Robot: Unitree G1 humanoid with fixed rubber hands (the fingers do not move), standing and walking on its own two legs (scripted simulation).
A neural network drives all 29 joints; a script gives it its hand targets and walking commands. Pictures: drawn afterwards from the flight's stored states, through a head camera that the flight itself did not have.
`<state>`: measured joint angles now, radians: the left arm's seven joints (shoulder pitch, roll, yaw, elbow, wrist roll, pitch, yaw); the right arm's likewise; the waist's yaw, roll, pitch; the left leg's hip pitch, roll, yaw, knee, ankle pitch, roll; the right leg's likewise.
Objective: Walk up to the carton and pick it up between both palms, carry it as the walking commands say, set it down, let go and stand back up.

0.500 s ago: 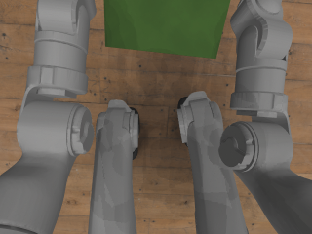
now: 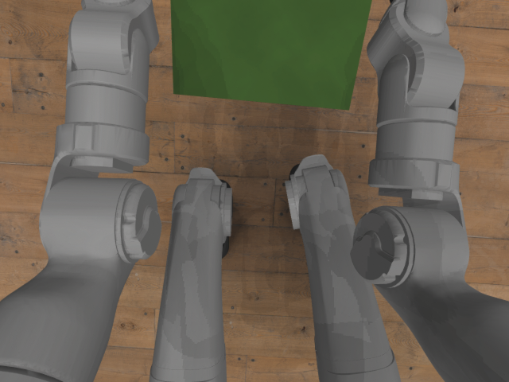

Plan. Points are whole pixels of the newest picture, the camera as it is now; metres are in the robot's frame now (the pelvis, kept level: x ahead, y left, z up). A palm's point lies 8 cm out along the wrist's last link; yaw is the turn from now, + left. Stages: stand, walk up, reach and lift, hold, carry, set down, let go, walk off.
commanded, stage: reach and lift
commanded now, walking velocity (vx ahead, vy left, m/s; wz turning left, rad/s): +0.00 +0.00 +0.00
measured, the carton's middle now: out of the picture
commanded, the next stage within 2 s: none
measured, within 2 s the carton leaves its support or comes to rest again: neither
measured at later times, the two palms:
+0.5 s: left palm out of the picture +0.53 +0.10 -0.03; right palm out of the picture +0.48 -0.18 -0.02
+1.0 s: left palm out of the picture +0.52 +0.10 +0.04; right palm out of the picture +0.46 -0.19 +0.06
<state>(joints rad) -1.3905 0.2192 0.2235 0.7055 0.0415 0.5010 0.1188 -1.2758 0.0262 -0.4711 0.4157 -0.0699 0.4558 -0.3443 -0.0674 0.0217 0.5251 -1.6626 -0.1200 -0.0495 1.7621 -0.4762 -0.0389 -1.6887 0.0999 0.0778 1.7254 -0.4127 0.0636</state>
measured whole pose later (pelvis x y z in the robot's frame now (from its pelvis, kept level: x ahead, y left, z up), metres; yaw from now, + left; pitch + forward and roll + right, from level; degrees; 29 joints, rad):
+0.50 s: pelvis +0.00 +0.00 +0.05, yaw -1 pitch +17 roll +0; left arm -1.25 0.18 0.21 0.65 0.04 0.50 0.13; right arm -1.14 0.07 -0.46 0.38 -0.08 0.44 -0.34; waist -0.07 0.01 0.52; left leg -1.42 -0.12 -0.06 1.59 -0.45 -0.03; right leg -1.45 0.11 0.10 1.55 -0.39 0.06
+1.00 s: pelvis +0.01 +0.00 +0.11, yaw -1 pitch +11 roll +2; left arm -1.13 0.15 0.23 0.63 0.07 0.49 0.09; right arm -1.00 0.13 -0.41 0.32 -0.08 0.44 -0.39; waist -0.07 -0.02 0.52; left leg -1.15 -0.11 -0.06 1.37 -0.41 -0.03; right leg -1.19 0.12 0.13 1.35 -0.35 0.05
